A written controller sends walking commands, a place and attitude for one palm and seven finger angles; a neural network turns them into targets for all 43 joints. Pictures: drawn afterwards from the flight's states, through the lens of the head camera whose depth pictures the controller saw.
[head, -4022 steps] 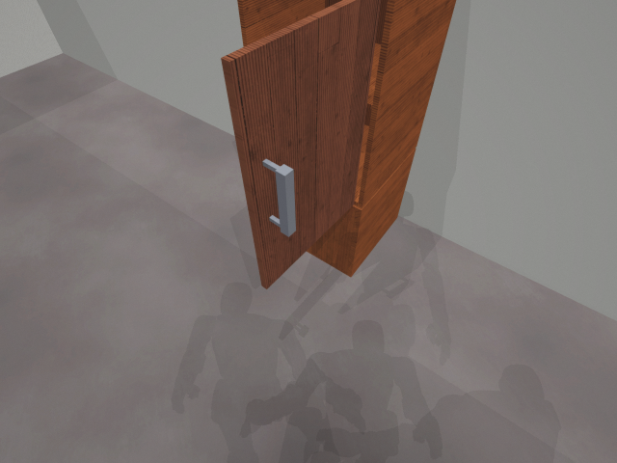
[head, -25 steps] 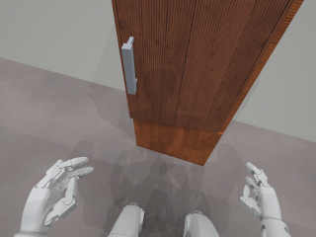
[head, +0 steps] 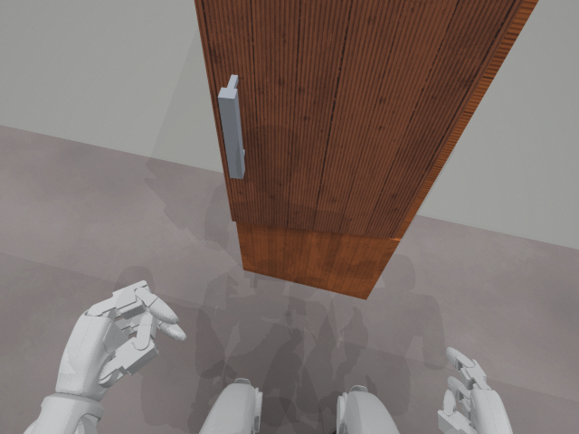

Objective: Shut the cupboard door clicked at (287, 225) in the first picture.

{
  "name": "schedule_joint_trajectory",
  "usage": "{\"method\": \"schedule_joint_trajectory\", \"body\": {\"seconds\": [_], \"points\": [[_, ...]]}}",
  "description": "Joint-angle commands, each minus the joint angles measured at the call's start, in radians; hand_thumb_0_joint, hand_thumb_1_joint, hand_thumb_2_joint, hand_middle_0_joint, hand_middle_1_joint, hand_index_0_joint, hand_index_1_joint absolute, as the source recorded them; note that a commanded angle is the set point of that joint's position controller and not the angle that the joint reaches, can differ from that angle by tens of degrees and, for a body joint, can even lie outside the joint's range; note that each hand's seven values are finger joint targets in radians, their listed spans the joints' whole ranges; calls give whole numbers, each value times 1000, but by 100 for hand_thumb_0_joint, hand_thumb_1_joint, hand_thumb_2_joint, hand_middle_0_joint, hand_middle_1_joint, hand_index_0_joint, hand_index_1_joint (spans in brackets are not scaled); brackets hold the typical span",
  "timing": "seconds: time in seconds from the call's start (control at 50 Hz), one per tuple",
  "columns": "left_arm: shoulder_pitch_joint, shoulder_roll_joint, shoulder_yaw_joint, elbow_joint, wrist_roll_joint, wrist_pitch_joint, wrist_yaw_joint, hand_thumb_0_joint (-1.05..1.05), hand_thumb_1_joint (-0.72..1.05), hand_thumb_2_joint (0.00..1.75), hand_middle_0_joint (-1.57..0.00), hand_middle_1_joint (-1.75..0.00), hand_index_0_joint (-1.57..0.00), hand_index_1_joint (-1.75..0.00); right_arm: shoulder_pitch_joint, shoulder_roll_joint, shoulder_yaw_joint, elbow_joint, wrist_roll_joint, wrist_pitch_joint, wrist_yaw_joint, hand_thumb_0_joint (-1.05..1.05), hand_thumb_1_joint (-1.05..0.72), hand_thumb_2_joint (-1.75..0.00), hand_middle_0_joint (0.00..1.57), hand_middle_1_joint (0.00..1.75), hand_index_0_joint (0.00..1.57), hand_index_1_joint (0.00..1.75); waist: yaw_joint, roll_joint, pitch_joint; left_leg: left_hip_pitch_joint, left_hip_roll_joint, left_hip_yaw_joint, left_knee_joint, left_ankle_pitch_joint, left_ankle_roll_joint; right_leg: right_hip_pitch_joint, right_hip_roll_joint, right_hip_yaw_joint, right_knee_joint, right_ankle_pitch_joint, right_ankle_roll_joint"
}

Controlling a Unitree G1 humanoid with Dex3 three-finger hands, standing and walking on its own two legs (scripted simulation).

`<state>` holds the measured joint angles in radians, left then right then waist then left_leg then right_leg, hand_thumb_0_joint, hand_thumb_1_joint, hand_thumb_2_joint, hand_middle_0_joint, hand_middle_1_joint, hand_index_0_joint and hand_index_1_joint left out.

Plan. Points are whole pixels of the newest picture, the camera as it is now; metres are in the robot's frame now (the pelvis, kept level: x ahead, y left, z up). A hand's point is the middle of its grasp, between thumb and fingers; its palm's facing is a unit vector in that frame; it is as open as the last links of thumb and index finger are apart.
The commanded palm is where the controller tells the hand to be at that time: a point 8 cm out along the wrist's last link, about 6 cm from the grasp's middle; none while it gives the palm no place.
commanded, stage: raise the hand and make a fist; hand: left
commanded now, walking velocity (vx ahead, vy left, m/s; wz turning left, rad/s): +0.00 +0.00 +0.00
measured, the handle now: (235, 129) +0.56 +0.13 +0.08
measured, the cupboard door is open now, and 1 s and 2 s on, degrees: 8 8 8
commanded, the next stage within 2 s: bring the fist close to the handle in 0.92 s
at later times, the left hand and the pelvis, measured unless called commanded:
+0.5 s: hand (158, 303) +0.25 +0.17 +0.08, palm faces -0.04 -1.00 -0.05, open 3.1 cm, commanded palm +0.23 +0.23 +0.08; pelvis +0.03 -0.01 +0.01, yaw +0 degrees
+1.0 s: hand (173, 315) +0.24 +0.16 +0.07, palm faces -0.08 -1.00 -0.03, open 3.1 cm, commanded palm +0.23 +0.22 +0.08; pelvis +0.02 -0.02 +0.01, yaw +0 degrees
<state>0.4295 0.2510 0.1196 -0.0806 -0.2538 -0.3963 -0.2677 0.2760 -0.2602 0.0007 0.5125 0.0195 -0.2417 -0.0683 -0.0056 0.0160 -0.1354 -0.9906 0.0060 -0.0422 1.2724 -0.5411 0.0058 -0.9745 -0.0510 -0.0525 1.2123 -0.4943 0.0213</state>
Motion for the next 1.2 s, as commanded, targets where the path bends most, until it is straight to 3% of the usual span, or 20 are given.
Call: {"method": "schedule_joint_trajectory", "body": {"seconds": [0.0, 0.04, 0.08, 0.12, 0.2, 0.22, 0.34, 0.44, 0.46, 0.52, 0.58, 0.64, 0.66, 0.76, 0.86, 0.94, 1.0, 1.08, 1.14, 1.18], "points": [[-35, 146, 110, -271, -35, -28, -14, 0, 90, 90, -112, -130, -112, -130, -69, -117, -49, -194, 8, -62, -9, 0, -90, -90, 20, 30, 20, 30, 25, 64, -234, 168, -22, -29, -300, 41, 10, 182, 60, -12, -194, -20, -52], [-8, 164, 163, -302, -41, -21, 22, 0, 90, 90, -115, -134, -115, -134, -74, -106, -51, -198, 2, -46, -10, 0, -90, -90, 20, 30, 20, 30, 49, 72, -264, 195, -20, -26, -298, 126, 6, 213, 70, -25, -177, 43, -55], [-3, 119, 138, -315, -45, -23, 47, 0, 90, 90, -119, -138, -119, -138, -70, -96, -49, -197, -1, -33, -3, 0, -90, -90, 20, 30, 20, 30, 39, 96, -252, 225, -16, -25, -296, 185, -3, 208, 70, -38, -167, 99, -53], [4, 86, 105, -282, -37, -19, 59, 0, 90, 90, -123, -142, -123, -142, -64, -96, -47, -195, -4, -19, 3, 0, -90, -90, 20, 30, 20, 30, 20, 77, -214, 217, -14, -21, -288, 199, -5, 196, 72, -42, -173, 116, -50], [-23, 62, 26, -204, -2, 9, 19, 0, 90, 90, -130, -150, -130, -150, -48, -110, -44, -196, -4, -2, 7, 0, -90, -90, 20, 30, 20, 30, -22, 48, -140, 192, -9, -21, -279, 166, -2, 159, 72, -38, -195, 101, -46], [-36, 71, 26, -201, 1, 16, 4, 0, 90, 90, -130, -150, -130, -150, -43, -113, -45, -199, -3, -1, 6, 0, -90, -90, 20, 30, 20, 30, -24, 36, -151, 192, -9, -20, -276, 164, 0, 165, 72, -34, -198, 102, -45], [-82, 171, 159, -258, -41, 14, -26, 0, 90, 90, -130, -150, -130, -150, -43, -105, -42, -209, -6, 5, -6, 0, -90, -90, 20, 30, 20, 30, 16, 35, -250, 217, -17, -2, -250, 287, 5, 270, 76, -16, -191, 224, -52], [-71, 128, 153, -254, -65, -8, -12, 0, 90, 90, -130, -150, -130, -150, -45, -90, -39, -199, -6, 8, -4, 0, -90, -90, 20, 30, 20, 30, 18, 58, -265, 225, -19, 11, -236, 332, 3, 298, 73, -8, -191, 280, -49], [-62, 115, 144, -222, -64, -1, -15, 0, 90, 90, -130, -150, -130, -150, -41, -91, -39, -194, -6, 11, -1, 0, -90, -90, 20, 30, 20, 30, 13, 37, -254, 218, -18, 10, -241, 329, 0, 298, 69, -11, -194, 284, -46], [-58, 93, 97, -165, -52, 27, -38, 0, 90, 90, -130, -150, -130, -150, -32, -102, -45, -193, 0, 17, 1, 0, -90, -90, 20, 30, 20, 30, -9, 12, -213, 196, -18, 17, -241, 289, 3, 281, 65, 0, -219, 253, -38], [-57, 107, 100, -152, -54, 44, -62, 0, 90, 90, -130, -150, -130, -150, -33, -107, -49, -199, 4, 18, -1, 0, -90, -90, 20, 30, 20, 30, -6, -6, -216, 182, -20, 21, -239, 280, 7, 301, 59, 19, -235, 244, -36], [-82, 156, 156, -194, -62, 22, -48, 0, 90, 90, -130, -150, -130, -150, -40, -104, -50, -204, -1, 19, -6, 0, -90, -90, 20, 30, 20, 30, 12, -3, -245, 176, -22, 24, -234, 292, 9, 328, 60, 29, -227, 249, -40], [-83, 153, 164, -211, -66, 8, -39, 0, 90, 90, -130, -150, -130, -150, -43, -99, -49, -207, -1, 18, -5, 0, -90, -90, 20, 30, 20, 30, 21, 9, -257, 185, -22, 24, -241, 295, 6, 334, 57, 29, -222, 252, -41], [-81, 127, 155, -199, -69, -48, -9, 0, 90, 90, -130, -150, -130, -150, -47, -91, -47, -199, -4, 20, -2, 0, -90, -90, 20, 30, 20, 30, 16, 11, -236, 166, -23, 29, -232, 253, 4, 310, 56, 40, -228, 193, -40], [-71, 97, 93, -128, -58, -19, -44, 0, 90, 90, -130, -150, -130, -150, -40, -105, -49, -203, 4, 27, -1, 0, -90, -90, 20, 30, 20, 30, -7, -20, -182, 141, -22, 31, -237, 193, 9, 281, 52, 53, -264, 109, -35], [-107, 149, 130, -170, -65, -10, -54, 0, 90, 90, -130, -150, -130, -150, -46, -107, -47, -211, 5, 26, -9, 0, -90, -90, 20, 30, 20, 30, 1, -14, -193, 135, -24, 30, -236, 178, 13, 301, 50, 72, -282, 60, -39], [-114, 141, 149, -192, -73, -34, -39, 0, 90, 90, -130, -150, -130, -150, -50, -98, -44, -211, 3, 23, -10, 0, -90, -90, 20, 30, 20, 30, 9, -12, -212, 158, -20, 24, -243, 188, 10, 289, 56, 49, -259, 86, -40], [-274, 80, 57, -169, -51, -57, -8, 0, 90, 90, -130, -150, -130, -150, -48, -105, -32, -182, -2, 6, -9, 0, -90, -90, 20, 30, 20, 30, -32, 49, -161, 168, -17, 6, -239, 136, 7, 184, 65, 17, -227, 51, -44], [-331, 57, 5, -115, -22, -31, -1, 0, 90, 90, -130, -150, -130, -150, -37, -117, -34, -174, 0, 1, -12, 0, -90, -90, 20, 30, 20, 30, -42, 14, -173, 165, -15, -4, -248, 109, 13, 171, 66, 9, -226, 31, -43], [-362, 56, -17, -104, 0, 1, 5, 0, 90, 90, -130, -150, -130, -150, -36, -121, -35, -178, 3, 4, -9, 0, -90, -90, 20, 30, 20, 30, -34, 39, -205, 185, -15, -8, -268, 103, 10, 175, 59, 3, -220, 41, -44]]}}
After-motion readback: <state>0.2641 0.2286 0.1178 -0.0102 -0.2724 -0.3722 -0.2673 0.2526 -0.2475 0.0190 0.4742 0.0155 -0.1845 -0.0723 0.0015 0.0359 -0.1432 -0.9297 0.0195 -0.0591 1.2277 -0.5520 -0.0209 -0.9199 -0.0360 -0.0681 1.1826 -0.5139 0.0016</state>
